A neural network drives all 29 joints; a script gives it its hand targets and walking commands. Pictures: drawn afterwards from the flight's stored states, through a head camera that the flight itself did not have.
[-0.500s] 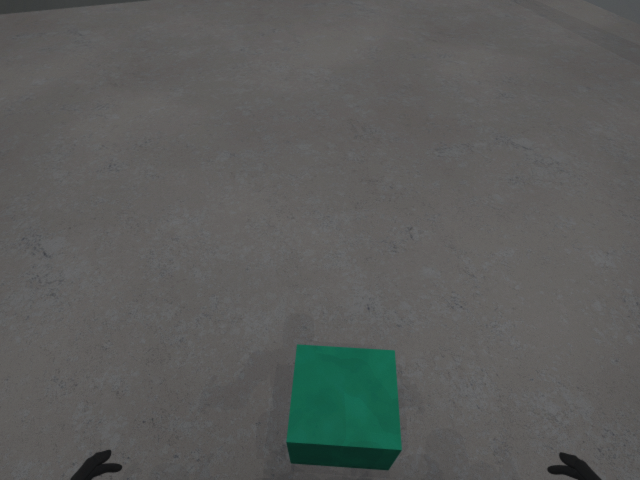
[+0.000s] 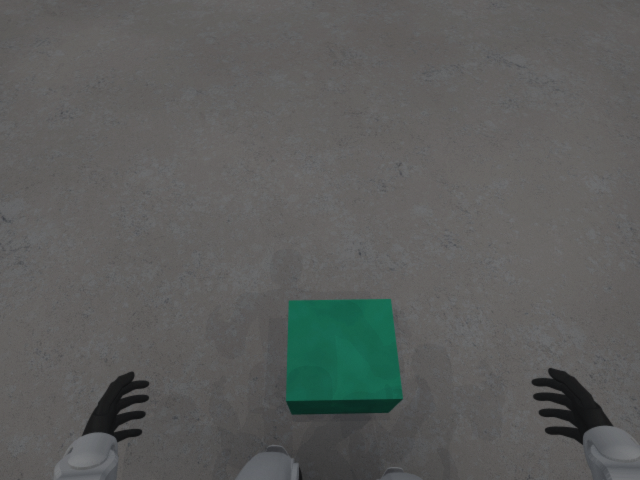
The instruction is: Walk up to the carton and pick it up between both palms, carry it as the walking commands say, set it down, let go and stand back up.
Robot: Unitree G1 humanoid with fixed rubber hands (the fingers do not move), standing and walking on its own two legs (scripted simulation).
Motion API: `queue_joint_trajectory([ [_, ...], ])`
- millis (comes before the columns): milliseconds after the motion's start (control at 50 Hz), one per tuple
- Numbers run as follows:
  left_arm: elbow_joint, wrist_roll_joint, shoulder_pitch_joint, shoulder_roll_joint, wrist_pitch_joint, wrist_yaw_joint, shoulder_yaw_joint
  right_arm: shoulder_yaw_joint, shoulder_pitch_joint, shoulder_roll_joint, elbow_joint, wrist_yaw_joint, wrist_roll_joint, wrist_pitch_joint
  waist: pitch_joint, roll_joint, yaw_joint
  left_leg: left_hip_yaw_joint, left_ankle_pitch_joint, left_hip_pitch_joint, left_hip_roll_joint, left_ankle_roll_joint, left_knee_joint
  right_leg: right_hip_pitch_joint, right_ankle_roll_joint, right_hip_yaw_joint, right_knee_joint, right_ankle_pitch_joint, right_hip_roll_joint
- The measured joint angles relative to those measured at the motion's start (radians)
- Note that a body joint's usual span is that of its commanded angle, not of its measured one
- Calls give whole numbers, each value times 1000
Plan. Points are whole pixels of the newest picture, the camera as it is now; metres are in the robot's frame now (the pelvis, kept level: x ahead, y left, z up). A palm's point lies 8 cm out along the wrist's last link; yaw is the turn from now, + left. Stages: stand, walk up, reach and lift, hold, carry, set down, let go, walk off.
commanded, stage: reach and lift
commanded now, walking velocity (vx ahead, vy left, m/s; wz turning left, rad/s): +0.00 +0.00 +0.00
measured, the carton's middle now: (340, 358) +0.44 -0.01 -0.63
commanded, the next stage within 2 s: none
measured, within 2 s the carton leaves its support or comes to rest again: neither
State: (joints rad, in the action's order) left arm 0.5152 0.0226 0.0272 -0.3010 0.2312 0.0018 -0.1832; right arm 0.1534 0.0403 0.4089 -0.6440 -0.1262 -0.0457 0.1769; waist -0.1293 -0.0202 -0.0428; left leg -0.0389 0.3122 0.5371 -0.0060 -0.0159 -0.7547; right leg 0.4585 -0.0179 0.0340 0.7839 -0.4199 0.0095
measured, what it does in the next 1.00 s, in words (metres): lowers itself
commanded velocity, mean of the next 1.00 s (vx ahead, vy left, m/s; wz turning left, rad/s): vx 0.00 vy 0.00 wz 0.00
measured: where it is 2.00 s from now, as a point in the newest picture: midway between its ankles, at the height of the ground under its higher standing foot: outside the picture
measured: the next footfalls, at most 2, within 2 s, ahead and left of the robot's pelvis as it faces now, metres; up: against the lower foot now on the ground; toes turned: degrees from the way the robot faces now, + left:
none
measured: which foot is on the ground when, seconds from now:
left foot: down 0.00-1.00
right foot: down 0.00-1.00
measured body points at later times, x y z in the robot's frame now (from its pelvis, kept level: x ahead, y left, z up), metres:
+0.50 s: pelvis -0.05 -0.02 -0.05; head +0.16 -0.02 +0.34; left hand +0.32 +0.27 -0.14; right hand +0.35 -0.27 -0.14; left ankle +0.04 +0.11 -0.71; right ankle -0.01 -0.13 -0.71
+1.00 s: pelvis -0.06 -0.01 -0.10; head +0.24 +0.00 +0.24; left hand +0.43 +0.24 -0.21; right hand +0.46 -0.24 -0.20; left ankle +0.04 +0.11 -0.71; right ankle -0.01 -0.13 -0.71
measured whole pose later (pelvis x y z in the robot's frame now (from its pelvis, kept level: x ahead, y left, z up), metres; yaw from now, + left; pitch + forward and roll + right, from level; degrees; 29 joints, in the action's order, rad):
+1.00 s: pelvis -0.06 -0.01 -0.10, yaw -1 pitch +43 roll -1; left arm 0.82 -0.04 -1.00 -0.32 0.17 0.03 -0.34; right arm 0.28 1.06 0.41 -0.92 -0.10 0.05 0.14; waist 0.03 0.00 -0.03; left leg 0.00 0.26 1.59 0.01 -0.01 -1.10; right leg 1.52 -0.02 0.02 1.16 -0.40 -0.02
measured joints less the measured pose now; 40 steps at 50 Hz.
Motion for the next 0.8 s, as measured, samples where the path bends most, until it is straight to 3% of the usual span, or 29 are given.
queue_joint_trajectory([
  [140, 16, -43, -93, 5, -5, -12, 11, 3, 127, -5, -23, 15, 33, -7, 56, 13, -3, 9, 30, 200, -3, 1, -116, 200, 0, -5, 127, -41, 0],
  [300, 66, -67, -280, -7, -11, 10, -24, 16, 301, -26, -47, 37, 65, -2, 57, 8, 1, 30, 7, 383, 11, 19, -180, 387, 17, -22, 205, -29, -17],
  [520, 227, -76, -629, -59, -12, 58, -72, 23, 594, -47, -115, 74, 93, 33, 35, 9, 20, 48, -28, 576, 21, 33, -242, 587, 31, -36, 285, -4, -31],
  [800, 385, -86, -965, -50, -58, 43, -138, 72, 939, -26, -272, 71, 107, -3, 124, 13, 15, 36, -39, 896, 20, 18, -327, 913, 14, -18, 373, 10, -34],
])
